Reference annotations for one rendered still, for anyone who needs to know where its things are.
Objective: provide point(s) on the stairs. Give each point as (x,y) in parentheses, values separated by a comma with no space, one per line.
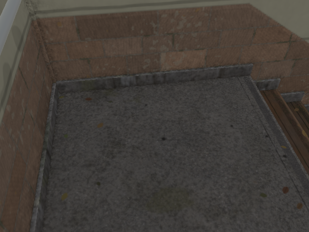
(293,119)

